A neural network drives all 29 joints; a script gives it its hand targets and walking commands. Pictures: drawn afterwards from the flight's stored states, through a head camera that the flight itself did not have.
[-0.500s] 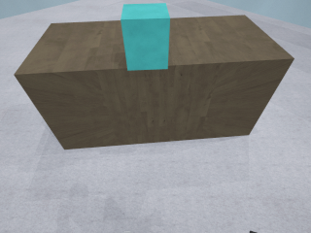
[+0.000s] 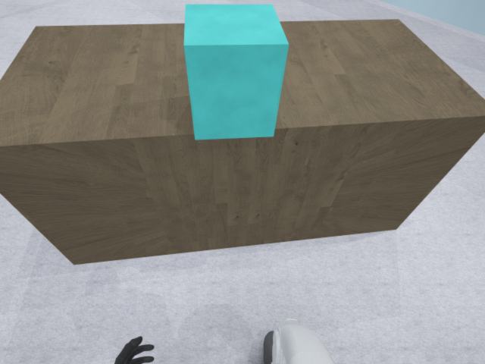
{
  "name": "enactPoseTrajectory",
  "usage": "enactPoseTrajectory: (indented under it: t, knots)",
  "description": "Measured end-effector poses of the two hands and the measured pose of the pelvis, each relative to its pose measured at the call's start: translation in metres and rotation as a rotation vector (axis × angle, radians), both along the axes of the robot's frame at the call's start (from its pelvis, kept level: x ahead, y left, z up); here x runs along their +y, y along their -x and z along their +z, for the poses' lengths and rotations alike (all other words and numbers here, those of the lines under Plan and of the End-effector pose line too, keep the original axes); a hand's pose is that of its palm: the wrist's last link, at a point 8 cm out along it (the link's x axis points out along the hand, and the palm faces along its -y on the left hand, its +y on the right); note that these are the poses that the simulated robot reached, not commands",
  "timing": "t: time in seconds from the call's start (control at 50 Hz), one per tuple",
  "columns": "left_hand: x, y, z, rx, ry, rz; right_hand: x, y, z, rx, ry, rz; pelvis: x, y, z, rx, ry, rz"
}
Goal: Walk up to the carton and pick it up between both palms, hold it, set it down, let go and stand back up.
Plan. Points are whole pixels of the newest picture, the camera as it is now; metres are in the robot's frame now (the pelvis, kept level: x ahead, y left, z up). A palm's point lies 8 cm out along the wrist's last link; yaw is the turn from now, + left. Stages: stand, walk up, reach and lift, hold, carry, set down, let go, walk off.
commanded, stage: walk up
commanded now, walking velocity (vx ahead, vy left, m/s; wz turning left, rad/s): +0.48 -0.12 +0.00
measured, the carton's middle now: (232, 74) +0.76 -0.04 +0.06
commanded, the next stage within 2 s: stand in 0.98 s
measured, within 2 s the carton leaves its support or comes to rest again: neither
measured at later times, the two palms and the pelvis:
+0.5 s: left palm out of the picture +0.17 +0.18 -0.12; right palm (350, 258) +0.32 -0.26 -0.13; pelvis +0.23 -0.04 +0.01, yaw +0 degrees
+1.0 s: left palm (123, 309) +0.27 +0.22 -0.14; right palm (335, 276) +0.29 -0.22 -0.14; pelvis +0.28 +0.00 +0.01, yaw -1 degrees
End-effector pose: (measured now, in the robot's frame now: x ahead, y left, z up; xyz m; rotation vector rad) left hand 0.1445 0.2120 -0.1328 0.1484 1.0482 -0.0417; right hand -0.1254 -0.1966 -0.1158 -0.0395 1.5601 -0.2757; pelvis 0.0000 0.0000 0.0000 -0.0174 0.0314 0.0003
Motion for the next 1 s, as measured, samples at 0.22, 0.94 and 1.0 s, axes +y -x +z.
enactPoseTrajectory:
  t: [0.22, 0.94, 1.0]
  knots:
    - [-0.025, -0.101, -0.003, 0.033, -0.103, 0.103, -0.086, -0.201, -0.031, -0.044, 0.036, 0.082, -0.047, -0.135, -0.011, -0.024, -0.006, 0.009]
    - [0.007, -0.131, -0.008, 0.331, -0.095, 0.181, -0.022, -0.426, -0.019, -0.249, 0.025, 0.127, 0.003, -0.275, 0.008, -0.061, -0.016, -0.016]
    - [0.007, -0.128, -0.007, 0.343, -0.099, 0.18, -0.022, -0.412, -0.021, -0.22, 0.019, 0.115, 0.002, -0.275, 0.008, -0.062, -0.015, -0.017]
